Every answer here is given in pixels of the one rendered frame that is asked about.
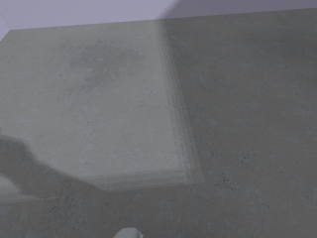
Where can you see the left robot thigh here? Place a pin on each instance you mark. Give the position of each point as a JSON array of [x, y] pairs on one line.
[[129, 232]]

